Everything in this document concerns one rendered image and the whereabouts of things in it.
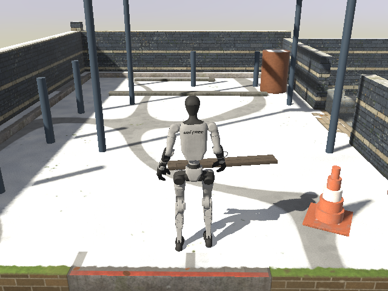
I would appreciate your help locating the robot head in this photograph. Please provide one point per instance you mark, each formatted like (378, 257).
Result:
(192, 104)

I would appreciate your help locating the left robot hand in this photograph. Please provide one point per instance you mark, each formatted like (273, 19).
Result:
(160, 172)

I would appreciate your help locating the robot left forearm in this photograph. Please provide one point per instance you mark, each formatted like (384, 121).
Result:
(164, 160)

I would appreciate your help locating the left robot upper arm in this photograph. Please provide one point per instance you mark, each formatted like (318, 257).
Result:
(171, 137)

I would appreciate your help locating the right robot upper arm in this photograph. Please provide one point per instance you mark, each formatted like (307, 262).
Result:
(211, 126)

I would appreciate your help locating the left robot shin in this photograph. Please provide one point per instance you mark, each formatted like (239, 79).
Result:
(179, 221)

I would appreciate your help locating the robot right forearm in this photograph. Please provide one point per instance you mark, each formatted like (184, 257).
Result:
(220, 157)

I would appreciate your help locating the right robot hand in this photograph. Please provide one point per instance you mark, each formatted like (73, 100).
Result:
(223, 166)

